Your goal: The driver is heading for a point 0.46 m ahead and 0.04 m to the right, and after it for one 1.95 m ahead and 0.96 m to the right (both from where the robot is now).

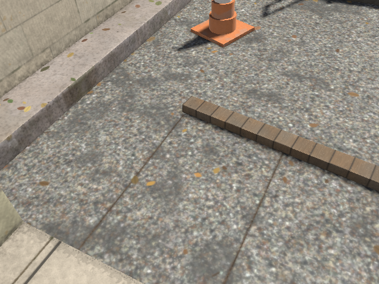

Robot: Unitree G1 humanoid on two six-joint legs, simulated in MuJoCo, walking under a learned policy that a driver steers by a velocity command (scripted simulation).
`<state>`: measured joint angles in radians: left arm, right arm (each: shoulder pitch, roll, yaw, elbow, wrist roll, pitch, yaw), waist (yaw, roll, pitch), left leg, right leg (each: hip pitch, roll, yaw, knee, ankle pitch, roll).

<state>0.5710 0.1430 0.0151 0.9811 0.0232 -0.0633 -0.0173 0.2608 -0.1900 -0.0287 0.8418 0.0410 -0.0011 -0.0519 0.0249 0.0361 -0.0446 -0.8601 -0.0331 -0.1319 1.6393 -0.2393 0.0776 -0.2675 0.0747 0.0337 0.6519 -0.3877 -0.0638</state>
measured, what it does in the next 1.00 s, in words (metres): goes down, turning right: left foot 0.17 m lower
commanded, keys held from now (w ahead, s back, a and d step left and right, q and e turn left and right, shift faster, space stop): w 0.34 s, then w+e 0.66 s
